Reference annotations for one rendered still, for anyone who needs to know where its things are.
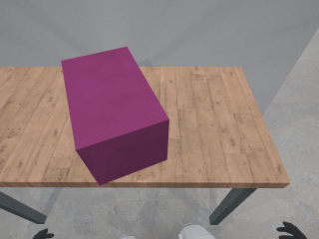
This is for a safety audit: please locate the robot left hand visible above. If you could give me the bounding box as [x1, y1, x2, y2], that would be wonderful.
[33, 228, 54, 239]

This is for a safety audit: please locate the robot right hand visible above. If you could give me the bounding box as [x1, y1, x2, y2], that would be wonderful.
[276, 221, 307, 239]

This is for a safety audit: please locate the table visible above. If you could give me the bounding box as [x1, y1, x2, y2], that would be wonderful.
[0, 67, 291, 225]

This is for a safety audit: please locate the carton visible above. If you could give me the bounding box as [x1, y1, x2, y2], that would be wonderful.
[61, 47, 169, 185]

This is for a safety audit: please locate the robot right thigh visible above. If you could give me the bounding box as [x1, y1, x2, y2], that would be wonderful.
[178, 224, 215, 239]

